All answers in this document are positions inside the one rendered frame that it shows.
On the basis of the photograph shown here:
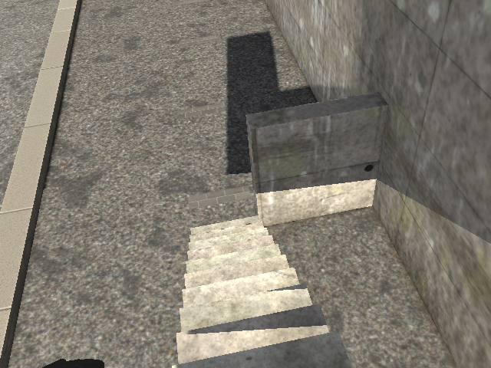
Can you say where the stairs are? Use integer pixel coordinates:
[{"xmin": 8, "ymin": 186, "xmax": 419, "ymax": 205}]
[{"xmin": 172, "ymin": 215, "xmax": 351, "ymax": 368}]

